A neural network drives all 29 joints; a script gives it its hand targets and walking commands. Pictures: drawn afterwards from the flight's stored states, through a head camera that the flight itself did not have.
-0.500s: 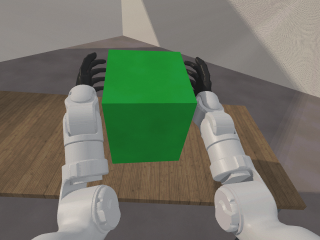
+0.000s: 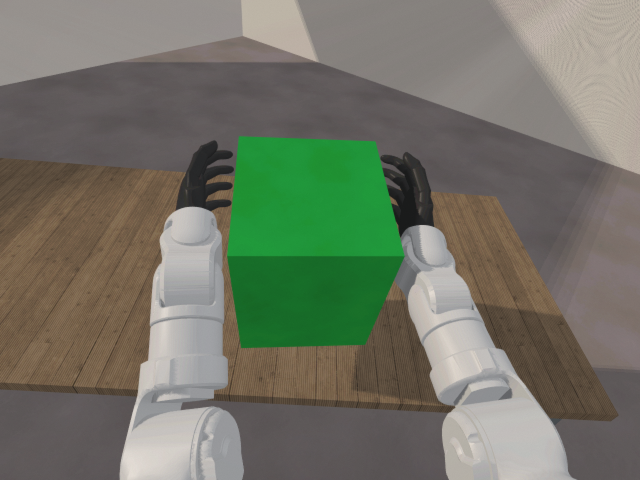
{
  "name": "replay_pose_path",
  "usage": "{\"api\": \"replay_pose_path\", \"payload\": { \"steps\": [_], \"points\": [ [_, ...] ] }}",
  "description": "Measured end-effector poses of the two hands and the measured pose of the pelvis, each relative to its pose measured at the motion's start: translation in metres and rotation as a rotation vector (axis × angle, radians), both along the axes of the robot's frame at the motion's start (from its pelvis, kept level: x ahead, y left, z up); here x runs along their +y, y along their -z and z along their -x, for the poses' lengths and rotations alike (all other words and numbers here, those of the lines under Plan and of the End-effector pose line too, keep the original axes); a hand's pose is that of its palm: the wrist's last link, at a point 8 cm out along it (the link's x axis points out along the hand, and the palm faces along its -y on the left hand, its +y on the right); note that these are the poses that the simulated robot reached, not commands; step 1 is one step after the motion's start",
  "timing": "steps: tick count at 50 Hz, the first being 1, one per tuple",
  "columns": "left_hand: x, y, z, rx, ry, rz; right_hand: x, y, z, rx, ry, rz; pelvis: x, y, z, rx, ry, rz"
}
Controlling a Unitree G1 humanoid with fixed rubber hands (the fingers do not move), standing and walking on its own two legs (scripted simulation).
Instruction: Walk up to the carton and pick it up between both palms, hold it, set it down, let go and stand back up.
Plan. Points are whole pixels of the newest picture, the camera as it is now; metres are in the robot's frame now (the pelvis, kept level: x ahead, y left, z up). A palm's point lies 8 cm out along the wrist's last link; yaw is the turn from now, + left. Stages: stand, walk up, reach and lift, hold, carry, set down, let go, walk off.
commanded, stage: set down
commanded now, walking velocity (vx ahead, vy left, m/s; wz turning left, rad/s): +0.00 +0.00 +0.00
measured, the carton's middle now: (306, 247) +0.38 -0.01 +0.13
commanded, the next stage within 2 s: none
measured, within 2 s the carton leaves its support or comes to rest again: rests again in 1.78 s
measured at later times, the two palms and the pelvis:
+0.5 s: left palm (198, 226) +0.39 +0.12 +0.16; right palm (402, 231) +0.38 -0.14 +0.15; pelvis +0.00 +0.00 +0.00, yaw -1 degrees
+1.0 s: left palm (203, 242) +0.40 +0.12 +0.12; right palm (395, 238) +0.40 -0.14 +0.13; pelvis +0.01 +0.00 +0.00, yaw -2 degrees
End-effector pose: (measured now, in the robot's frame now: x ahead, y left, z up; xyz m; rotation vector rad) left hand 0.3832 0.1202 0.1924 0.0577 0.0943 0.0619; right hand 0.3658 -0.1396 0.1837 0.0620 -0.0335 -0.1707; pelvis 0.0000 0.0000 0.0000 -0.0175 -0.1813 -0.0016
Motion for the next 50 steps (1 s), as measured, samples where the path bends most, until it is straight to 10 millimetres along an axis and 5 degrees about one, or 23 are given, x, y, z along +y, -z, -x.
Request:
{"api": "replay_pose_path", "payload": {
  "steps": [15, 34, 50],
  "points": [
    [0.018, 0.029, -0.003, 0.064, -0.031, 0.013, 0.017, 0.026, -0.011, 0.051, -0.028, 0.02, 0.003, -0.002, 0.0, 0.046, 0.002, -0.004],
    [-0.009, 0.041, -0.018, 0.105, -0.012, 0.019, -0.009, 0.036, -0.018, 0.102, 0.004, 0.011, -0.002, -0.002, -0.001, 0.093, 0.041, -0.009],
    [0.002, 0.071, -0.022, 0.144, -0.038, 0.058, 0.002, 0.056, -0.029, 0.144, -0.023, 0.027, -0.002, -0.003, -0.007, 0.142, 0.04, -0.013]
  ]
}}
